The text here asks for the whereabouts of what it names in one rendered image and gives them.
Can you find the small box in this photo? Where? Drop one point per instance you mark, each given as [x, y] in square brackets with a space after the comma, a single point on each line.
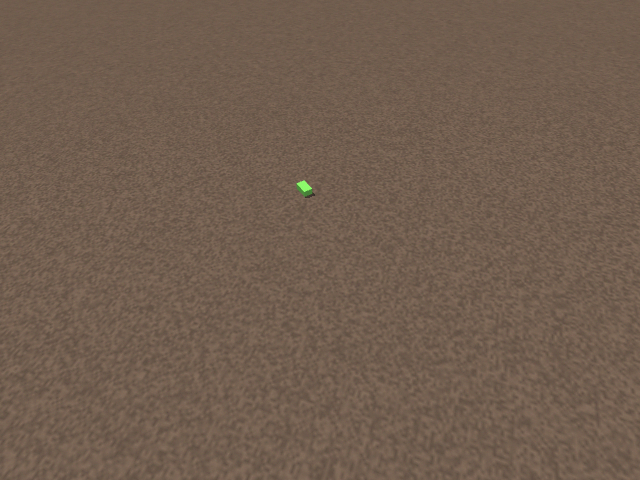
[304, 188]

